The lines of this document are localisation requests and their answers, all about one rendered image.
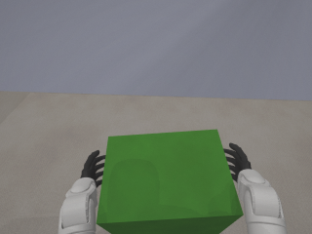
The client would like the left robot forearm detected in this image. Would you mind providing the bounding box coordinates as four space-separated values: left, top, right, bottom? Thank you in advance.
58 177 98 234

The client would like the left robot hand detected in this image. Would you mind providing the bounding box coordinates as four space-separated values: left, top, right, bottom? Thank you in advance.
80 150 106 187

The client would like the carton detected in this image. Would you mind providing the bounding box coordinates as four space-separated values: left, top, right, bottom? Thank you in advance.
96 129 244 234

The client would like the right robot hand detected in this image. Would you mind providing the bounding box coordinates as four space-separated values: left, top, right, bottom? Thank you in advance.
223 142 252 183

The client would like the right robot forearm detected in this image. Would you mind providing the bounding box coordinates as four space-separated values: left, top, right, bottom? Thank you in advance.
237 169 288 234

